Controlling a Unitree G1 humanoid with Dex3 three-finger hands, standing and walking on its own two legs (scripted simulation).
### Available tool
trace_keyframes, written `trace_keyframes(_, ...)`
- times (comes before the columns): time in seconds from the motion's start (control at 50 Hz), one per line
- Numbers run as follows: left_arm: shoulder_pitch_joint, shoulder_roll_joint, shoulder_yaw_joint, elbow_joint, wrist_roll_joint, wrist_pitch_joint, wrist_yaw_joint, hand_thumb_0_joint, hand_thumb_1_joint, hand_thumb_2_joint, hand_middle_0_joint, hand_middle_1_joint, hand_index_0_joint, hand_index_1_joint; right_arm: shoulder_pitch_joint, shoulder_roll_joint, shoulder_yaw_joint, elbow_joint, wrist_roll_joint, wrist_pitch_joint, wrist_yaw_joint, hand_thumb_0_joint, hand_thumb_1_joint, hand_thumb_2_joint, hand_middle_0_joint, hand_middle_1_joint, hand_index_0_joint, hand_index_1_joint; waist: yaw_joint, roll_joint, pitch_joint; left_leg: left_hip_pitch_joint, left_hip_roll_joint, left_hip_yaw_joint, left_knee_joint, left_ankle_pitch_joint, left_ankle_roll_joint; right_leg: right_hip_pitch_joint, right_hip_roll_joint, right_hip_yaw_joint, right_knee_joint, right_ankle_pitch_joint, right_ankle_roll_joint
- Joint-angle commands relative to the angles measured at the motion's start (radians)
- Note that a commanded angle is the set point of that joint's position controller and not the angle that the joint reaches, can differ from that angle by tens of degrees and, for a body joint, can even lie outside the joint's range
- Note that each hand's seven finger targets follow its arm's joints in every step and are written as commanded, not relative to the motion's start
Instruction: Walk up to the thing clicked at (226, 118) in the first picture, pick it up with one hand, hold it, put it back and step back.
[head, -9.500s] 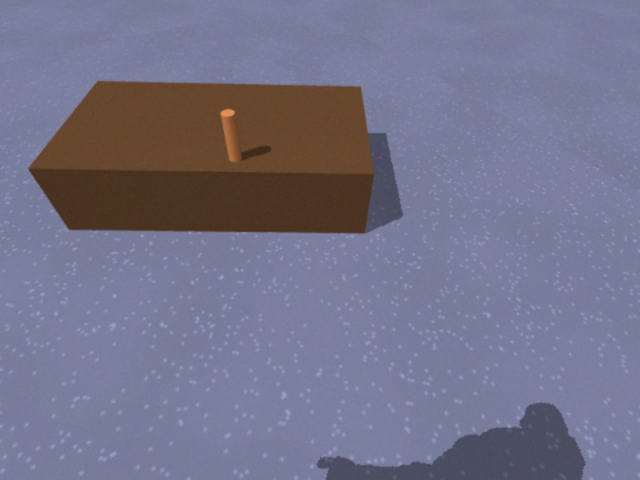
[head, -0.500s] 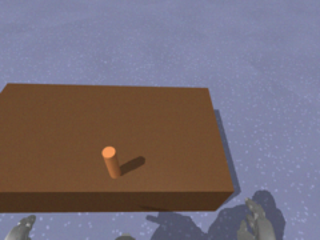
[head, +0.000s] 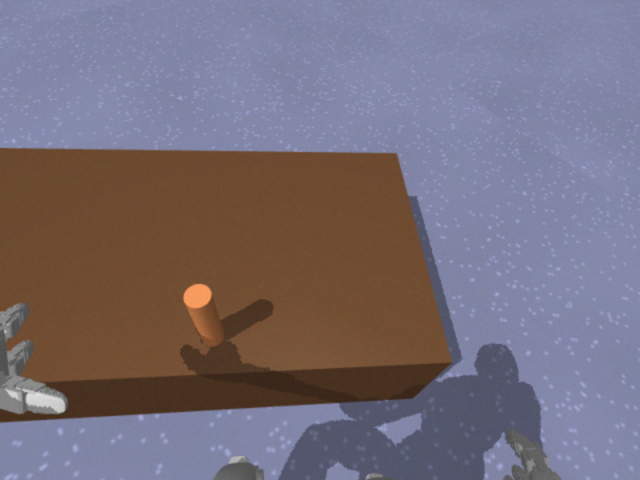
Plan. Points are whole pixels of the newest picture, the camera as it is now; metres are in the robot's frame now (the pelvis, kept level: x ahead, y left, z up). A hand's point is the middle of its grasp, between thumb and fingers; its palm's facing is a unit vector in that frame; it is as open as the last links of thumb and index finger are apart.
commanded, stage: go down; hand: left
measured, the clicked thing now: (206, 317) +0.46 +0.20 -0.29
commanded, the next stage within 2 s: none
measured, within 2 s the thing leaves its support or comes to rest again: neither
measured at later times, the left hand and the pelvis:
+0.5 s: hand (31, 328) +0.32 +0.35 -0.02, palm faces +0.14 -0.98 -0.14, open 17.4 cm; pelvis -0.02 +0.00 -0.01, yaw -1 degrees
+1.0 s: hand (27, 311) +0.35 +0.37 -0.02, palm faces +0.16 -0.98 -0.11, open 17.4 cm; pelvis -0.01 +0.01 -0.01, yaw -1 degrees
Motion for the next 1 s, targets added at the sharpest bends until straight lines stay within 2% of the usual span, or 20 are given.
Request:
trace_keyframes(0.0,-0.02,0.258,0.097,-0.06,-0.007,-0.098,-0.029,0.0,-0.604,0.065,-0.074,-0.019,-0.039,-0.049,0.04,-0.175,-0.068,-0.119,-0.002,-0.023,0.013,0.0,-0.898,-0.902,0.2,0.3,0.199,0.3,0.063,0.093,-0.256,0.326,-0.025,-0.044,-0.119,0.487,0.01,0.009,0.044,-0.017,-0.078,0.365,-0.041)
trace_keyframes(0.1,-0.164,0.329,0.131,-0.135,-0.003,-0.185,-0.019,0.0,-0.611,0.065,-0.071,-0.003,-0.033,-0.037,0.051,-0.167,-0.069,-0.117,-0.007,-0.004,0.021,0.0,-0.906,-0.905,0.199,0.3,0.199,0.3,0.055,0.118,-0.263,0.301,-0.03,-0.028,-0.112,0.398,0.016,-0.006,0.035,0.009,-0.081,0.332,-0.037)
trace_keyframes(0.14,-0.235,0.341,0.121,-0.17,0.0,-0.219,-0.013,0.0,-0.587,0.07,-0.069,-0.005,-0.032,-0.038,0.057,-0.172,-0.074,-0.112,-0.008,-0.003,0.016,0.0,-0.906,-0.905,0.2,0.3,0.199,0.3,0.037,0.148,-0.276,0.35,-0.025,-0.031,-0.128,0.357,0.011,-0.032,0.035,0.011,-0.087,0.291,-0.04)
trace_keyframes(0.2,-0.384,0.406,0.153,-0.167,0.002,-0.272,-0.005,0.0,-0.55,0.081,-0.06,-0.01,-0.026,-0.039,0.073,-0.178,-0.07,-0.087,-0.013,-0.005,0.007,0.0,-0.903,-0.905,0.2,0.3,0.2,0.3,0.006,0.156,-0.27,0.359,-0.02,-0.038,-0.126,0.326,0.011,-0.058,0.035,0.013,-0.084,0.279,-0.04)
trace_keyframes(0.22,-0.411,0.422,0.168,-0.135,0.003,-0.287,-0.007,0.0,-0.548,0.077,-0.062,-0.015,-0.03,-0.042,0.075,-0.186,-0.072,-0.081,-0.015,-0.003,0.005,0.0,-0.905,-0.905,0.2,0.3,0.2,0.3,-0.001,0.158,-0.262,0.351,-0.016,-0.048,-0.131,0.297,0.009,-0.081,0.037,0.009,-0.077,0.253,-0.041)
trace_keyframes(0.24,-0.445,0.397,0.143,-0.081,0.002,-0.299,-0.012,0.0,-0.526,0.078,-0.058,-0.01,-0.026,-0.036,0.065,-0.194,-0.074,-0.081,-0.016,-0.004,0.005,0.0,-0.902,-0.904,0.2,0.3,0.2,0.3,-0.014,0.134,-0.237,0.339,-0.017,-0.044,-0.135,0.255,0.012,-0.098,0.038,0.012,-0.085,0.224,-0.043)
trace_keyframes(0.34,-0.436,0.389,0.139,0.164,0.006,-0.319,-0.058,0.0,-0.479,0.07,-0.053,-0.018,-0.032,-0.034,0.063,-0.198,-0.057,-0.082,-0.022,0.007,0.01,0.0,-0.884,-0.898,0.2,0.3,0.2,0.3,0.008,0.14,-0.202,0.264,-0.024,-0.048,-0.154,0.118,0.007,-0.115,0.032,0.011,-0.096,0.144,-0.05)
trace_keyframes(0.38,-0.464,0.43,0.146,0.179,0.01,-0.324,-0.08,0.0,-0.482,0.062,-0.056,-0.018,-0.037,-0.031,0.078,-0.194,-0.049,-0.085,-0.023,0.013,0.019,0.0,-0.883,-0.897,0.2,0.3,0.2,0.3,0.025,0.189,-0.265,0.298,-0.023,-0.046,-0.155,0.131,0.001,-0.101,0.032,0.007,-0.091,0.152,-0.053)
trace_keyframes(0.4,-0.426,0.407,0.128,0.261,0.009,-0.317,-0.091,0.0,-0.499,0.052,-0.061,-0.02,-0.043,-0.032,0.074,-0.199,-0.048,-0.087,-0.021,0.016,0.02,0.0,-0.882,-0.896,0.2,0.3,0.2,0.3,0.021,0.169,-0.22,0.273,-0.015,-0.059,-0.164,0.116,-0.001,-0.128,0.037,-0.003,-0.085,0.139,-0.052)
trace_keyframes(0.44,-0.493,0.457,0.155,0.206,-0.005,-0.337,-0.1,0.0,-0.501,0.05,-0.061,-0.018,-0.044,-0.03,0.079,-0.202,-0.041,-0.094,-0.018,0.019,0.025,0.0,-0.881,-0.896,0.2,0.3,0.2,0.3,0.028,0.158,-0.273,0.266,-0.02,-0.046,-0.14,0.149,0.002,-0.107,0.034,0.004,-0.09,0.159,-0.052)
trace_keyframes(0.46,-0.433,0.432,0.153,0.319,-0.007,-0.334,-0.102,0.0,-0.536,0.045,-0.064,-0.022,-0.048,-0.034,0.081,-0.204,-0.04,-0.095,-0.017,0.02,0.025,0.0,-0.883,-0.896,0.2,0.3,0.2,0.3,0.017,0.112,-0.239,0.239,-0.018,-0.048,-0.131,0.16,0.007,-0.122,0.038,-0.001,-0.086,0.162,-0.05)
trace_keyframes(0.5,-0.499,0.494,0.196,0.26,-0.023,-0.372,-0.106,0.0,-0.559,0.042,-0.067,-0.029,-0.051,-0.04,0.08,-0.201,-0.033,-0.097,-0.018,0.027,0.03,0.0,-0.886,-0.896,0.2,0.3,0.2,0.3,0.029,0.11,-0.254,0.205,-0.026,-0.032,-0.108,0.17,0.01,-0.108,0.035,0.009,-0.083,0.169,-0.05)
trace_keyframes(0.56,-0.531,0.526,0.215,0.242,-0.02,-0.413,-0.113,0.0,-0.499,0.062,-0.057,-0.015,-0.037,-0.031,0.091,-0.207,-0.038,-0.094,-0.021,0.036,0.032,0.0,-0.887,-0.898,0.2,0.3,0.2,0.3,0.025,0.113,-0.318,0.247,-0.022,-0.033,-0.088,0.239,0.013,-0.113,0.037,0.009,-0.063,0.213,-0.049)
trace_keyframes(0.66,-0.56,0.533,0.229,0.213,-0.024,-0.445,-0.128,0.0,-0.488,0.066,-0.06,-0.013,-0.036,-0.032,0.107,-0.218,-0.047,-0.071,-0.028,0.048,0.027,0.0,-0.897,-0.901,0.2,0.3,0.2,0.3,0.019,0.185,-0.391,0.357,-0.013,-0.053,-0.07,0.404,0.001,-0.142,0.037,0.002,-0.035,0.289,-0.048)
trace_keyframes(0.72,-0.575,0.531,0.223,0.218,-0.023,-0.452,-0.134,0.0,-0.519,0.072,-0.062,-0.012,-0.035,-0.035,0.122,-0.217,-0.048,-0.051,-0.033,0.057,0.024,0.0,-0.9,-0.903,0.2,0.3,0.199,0.3,0.011,0.194,-0.398,0.378,-0.01,-0.056,-0.058,0.433,-0.001,-0.156,0.038,0.001,-0.039,0.3,-0.048)
trace_keyframes(0.8,-0.555,0.541,0.231,0.241,-0.025,-0.451,-0.137,0.0,-0.522,0.066,-0.063,-0.013,-0.038,-0.033,0.112,-0.215,-0.046,-0.052,-0.033,0.063,0.022,0.0,-0.902,-0.903,0.2,0.3,0.199,0.3,0.018,0.178,-0.353,0.329,-0.018,-0.046,-0.06,0.363,0.006,-0.152,0.039,0.006,-0.056,0.273,-0.05)
trace_keyframes(0.82,-0.543,0.523,0.226,0.272,-0.026,-0.447,-0.137,0.0,-0.602,0.087,-0.08,-0.035,-0.038,-0.074,0.118,-0.214,-0.045,-0.048,-0.034,0.066,0.022,0.0,-0.904,-0.904,0.2,0.3,0.199,0.3,0.009,0.156,-0.349,0.311,-0.018,-0.046,-0.054,0.373,0.01,-0.144,0.039,0.003,-0.055,0.288,-0.05)
trace_keyframes(0.84,-0.509,0.526,0.236,0.282,-0.027,-0.444,-0.139,0.0,-0.522,0.071,-0.067,-0.014,-0.038,-0.038,0.107,-0.213,-0.043,-0.055,-0.031,0.067,0.023,0.0,-0.903,-0.903,0.2,0.3,0.199,0.3,0.027,0.15,-0.326,0.292,-0.02,-0.046,-0.064,0.347,0.009,-0.146,0.039,0.003,-0.057,0.269,-0.051)
trace_keyframes(0.88,-0.51,0.533,0.238,0.293,-0.031,-0.445,-0.141,0.0,-0.505,0.061,-0.068,-0.008,-0.04,-0.031,0.1,-0.211,-0.04,-0.061,-0.029,0.07,0.024,0.0,-0.905,-0.903,0.2,0.3,0.2,0.3,0.023,0.142,-0.312,0.27,-0.02,-0.044,-0.065,0.319,0.01,-0.146,0.04,0.003,-0.056,0.256,-0.051)
trace_keyframes(0.98,-0.549,0.539,0.239,0.262,-0.037,-0.459,-0.157,0.0,-0.528,0.052,-0.072,-0.01,-0.044,-0.033,0.101,-0.213,-0.04,-0.064,-0.03,0.073,0.027,0.0,-0.909,-0.904,0.2,0.3,0.2,0.3,0.019,0.156,-0.332,0.289,-0.014,-0.053,-0.059,0.367,0.008,-0.159,0.039,0.0,-0.036,0.277,-0.05)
